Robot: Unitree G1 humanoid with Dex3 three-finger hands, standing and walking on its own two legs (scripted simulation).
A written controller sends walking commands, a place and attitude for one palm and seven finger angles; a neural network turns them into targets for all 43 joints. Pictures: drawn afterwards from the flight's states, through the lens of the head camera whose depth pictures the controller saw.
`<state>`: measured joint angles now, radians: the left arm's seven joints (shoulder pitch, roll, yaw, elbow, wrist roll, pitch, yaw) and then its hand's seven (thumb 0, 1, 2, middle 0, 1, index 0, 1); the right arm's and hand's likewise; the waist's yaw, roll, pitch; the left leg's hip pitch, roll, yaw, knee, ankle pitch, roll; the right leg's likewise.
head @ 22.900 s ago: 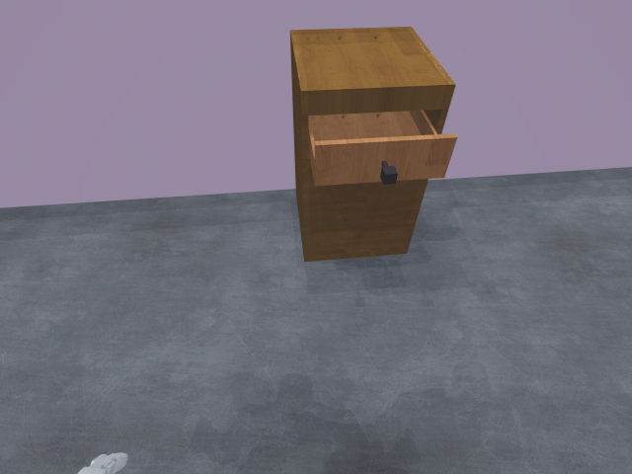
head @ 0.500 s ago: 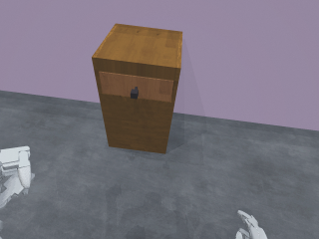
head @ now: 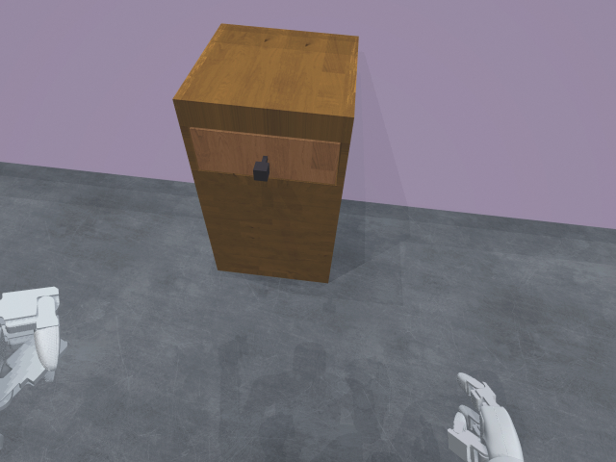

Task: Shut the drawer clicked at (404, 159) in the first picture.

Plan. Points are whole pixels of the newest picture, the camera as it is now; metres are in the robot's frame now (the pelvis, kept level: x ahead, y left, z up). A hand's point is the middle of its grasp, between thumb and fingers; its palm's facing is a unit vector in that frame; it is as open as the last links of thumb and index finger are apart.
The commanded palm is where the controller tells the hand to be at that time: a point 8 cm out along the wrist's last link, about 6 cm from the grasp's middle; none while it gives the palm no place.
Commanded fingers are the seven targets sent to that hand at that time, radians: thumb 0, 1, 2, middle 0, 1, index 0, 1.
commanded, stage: let the arm hang, fingers relaxed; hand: left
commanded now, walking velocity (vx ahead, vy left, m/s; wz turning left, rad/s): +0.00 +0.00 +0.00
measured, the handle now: (262, 166) +0.82 +0.16 -0.18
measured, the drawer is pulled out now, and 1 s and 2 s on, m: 0.00 0.00 0.00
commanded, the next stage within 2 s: look to check the result in 1.10 s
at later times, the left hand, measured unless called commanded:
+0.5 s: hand out of the picture -0.05 +0.21 -0.17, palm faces +0.02 -0.97 -0.22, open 4.5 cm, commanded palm none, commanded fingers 0.00 0.90 0.90 -0.36 -0.47 -0.36 -0.47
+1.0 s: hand out of the picture -0.02 +0.17 -0.18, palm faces +0.03 -0.99 -0.17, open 7.3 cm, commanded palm none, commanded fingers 0.00 0.90 0.90 -0.20 -0.30 -0.20 -0.30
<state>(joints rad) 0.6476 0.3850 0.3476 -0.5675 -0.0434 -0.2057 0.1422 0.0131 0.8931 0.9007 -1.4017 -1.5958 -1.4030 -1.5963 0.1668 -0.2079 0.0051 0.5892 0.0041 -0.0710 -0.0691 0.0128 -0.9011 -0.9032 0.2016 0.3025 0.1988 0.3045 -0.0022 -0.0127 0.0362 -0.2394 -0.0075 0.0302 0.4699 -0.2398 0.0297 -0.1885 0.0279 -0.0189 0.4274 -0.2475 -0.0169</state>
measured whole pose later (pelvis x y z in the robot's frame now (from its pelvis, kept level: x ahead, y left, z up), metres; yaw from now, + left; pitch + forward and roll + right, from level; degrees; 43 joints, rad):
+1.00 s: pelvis -0.02 +0.01 +0.00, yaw +1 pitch -2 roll +0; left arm 0.27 0.13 0.00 1.14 0.01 -0.01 0.03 0.01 0.92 0.90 -0.20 -0.30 -0.20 -0.30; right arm 0.30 -0.13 0.00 1.12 -0.02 -0.01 -0.03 0.01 -0.91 -0.90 0.20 0.30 0.20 0.30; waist -0.01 0.00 0.04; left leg -0.20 -0.04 0.03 0.41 -0.18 0.04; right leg -0.17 0.00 -0.02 0.42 -0.23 -0.01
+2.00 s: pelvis +0.00 -0.02 +0.00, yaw +1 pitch -2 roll +0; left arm 0.29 0.12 0.01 1.15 0.01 -0.02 0.04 0.00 0.91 0.90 -0.20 -0.30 -0.20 -0.30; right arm 0.29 -0.12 -0.01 1.15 -0.02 -0.01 -0.04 0.00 -0.91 -0.90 0.20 0.30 0.19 0.30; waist -0.01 0.01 0.06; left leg -0.16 -0.01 0.02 0.40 -0.21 0.01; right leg -0.13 0.03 -0.03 0.40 -0.25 -0.05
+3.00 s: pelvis +0.01 -0.03 +0.00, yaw +1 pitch -2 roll +1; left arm 0.28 0.12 0.01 1.15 0.01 -0.02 0.04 0.00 0.91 0.90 -0.20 -0.30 -0.20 -0.30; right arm 0.29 -0.12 0.00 1.15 -0.02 -0.01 -0.04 0.00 -0.91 -0.90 0.20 0.30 0.20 0.30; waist -0.01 0.01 0.06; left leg -0.14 0.01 0.01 0.39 -0.21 -0.01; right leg -0.11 0.05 -0.04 0.39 -0.25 -0.06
